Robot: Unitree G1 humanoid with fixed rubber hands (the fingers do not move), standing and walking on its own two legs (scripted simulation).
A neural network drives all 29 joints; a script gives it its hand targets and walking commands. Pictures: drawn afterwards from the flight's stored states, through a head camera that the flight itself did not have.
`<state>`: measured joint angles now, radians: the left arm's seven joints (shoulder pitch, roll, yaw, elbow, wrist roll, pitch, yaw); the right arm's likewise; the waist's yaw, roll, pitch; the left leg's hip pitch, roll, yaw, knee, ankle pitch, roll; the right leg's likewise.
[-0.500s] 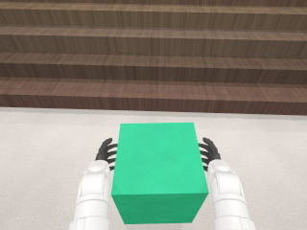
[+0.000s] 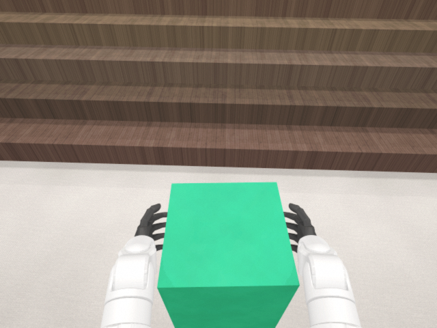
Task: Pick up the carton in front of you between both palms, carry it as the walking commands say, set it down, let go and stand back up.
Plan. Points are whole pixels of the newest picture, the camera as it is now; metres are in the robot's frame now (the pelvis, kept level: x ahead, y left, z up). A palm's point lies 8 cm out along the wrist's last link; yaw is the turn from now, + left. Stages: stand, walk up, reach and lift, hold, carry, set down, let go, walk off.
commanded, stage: reach and lift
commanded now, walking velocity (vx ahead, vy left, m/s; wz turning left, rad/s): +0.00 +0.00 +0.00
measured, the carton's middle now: (224, 258) +0.29 +0.00 -0.04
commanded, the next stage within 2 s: hold in 0.08 s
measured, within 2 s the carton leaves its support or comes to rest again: neither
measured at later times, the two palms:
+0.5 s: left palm (142, 245) +0.27 +0.15 +0.05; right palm (309, 245) +0.27 -0.15 +0.05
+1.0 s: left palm (145, 228) +0.30 +0.15 +0.06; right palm (309, 229) +0.30 -0.15 +0.06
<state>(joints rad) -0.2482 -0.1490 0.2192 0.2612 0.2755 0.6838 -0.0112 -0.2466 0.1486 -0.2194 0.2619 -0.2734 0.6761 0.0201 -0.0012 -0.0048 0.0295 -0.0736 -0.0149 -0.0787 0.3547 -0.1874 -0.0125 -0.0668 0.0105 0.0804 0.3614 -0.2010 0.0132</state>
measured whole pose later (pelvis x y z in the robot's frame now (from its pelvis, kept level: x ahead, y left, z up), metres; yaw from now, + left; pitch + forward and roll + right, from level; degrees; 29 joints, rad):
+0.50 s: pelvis -0.01 +0.00 +0.00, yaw +0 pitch -8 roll +0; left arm -0.27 -0.15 0.23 0.21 0.27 0.76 -0.01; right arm -0.27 0.15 -0.22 0.21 -0.26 0.76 0.02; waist 0.00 0.00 0.05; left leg -0.05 -0.01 -0.08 0.37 -0.18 -0.01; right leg -0.04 0.01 0.08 0.37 -0.19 0.01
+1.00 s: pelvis +0.01 +0.00 -0.01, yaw -1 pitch +0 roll +0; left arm -0.24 -0.14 0.20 0.11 0.22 0.83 0.01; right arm -0.24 0.15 -0.18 0.12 -0.22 0.82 -0.01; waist 0.01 0.00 -0.11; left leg -0.22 -0.01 -0.06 0.50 -0.28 -0.01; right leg -0.24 0.00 0.05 0.54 -0.35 0.01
